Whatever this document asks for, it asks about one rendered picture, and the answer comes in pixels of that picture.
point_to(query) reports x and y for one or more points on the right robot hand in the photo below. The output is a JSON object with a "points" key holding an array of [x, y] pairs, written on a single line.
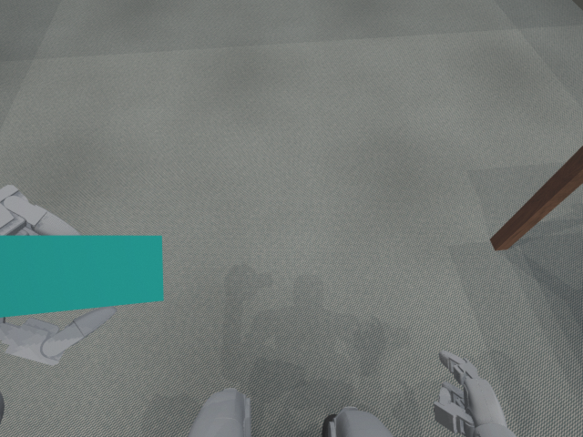
{"points": [[462, 411]]}

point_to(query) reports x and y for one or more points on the left robot thigh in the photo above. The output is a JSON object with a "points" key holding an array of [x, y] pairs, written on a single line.
{"points": [[224, 414]]}

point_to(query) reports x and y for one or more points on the right robot thigh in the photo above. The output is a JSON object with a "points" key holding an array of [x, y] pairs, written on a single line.
{"points": [[357, 424]]}

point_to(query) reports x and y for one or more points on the sponge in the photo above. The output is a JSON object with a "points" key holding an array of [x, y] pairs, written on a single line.
{"points": [[40, 274]]}

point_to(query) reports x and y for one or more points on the table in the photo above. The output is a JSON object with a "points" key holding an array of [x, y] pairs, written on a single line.
{"points": [[568, 178]]}

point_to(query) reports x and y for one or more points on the left robot hand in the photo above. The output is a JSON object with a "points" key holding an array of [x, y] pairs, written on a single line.
{"points": [[38, 340]]}

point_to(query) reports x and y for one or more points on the robot thigh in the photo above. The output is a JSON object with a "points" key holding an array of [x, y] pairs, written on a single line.
{"points": [[357, 424], [224, 414]]}

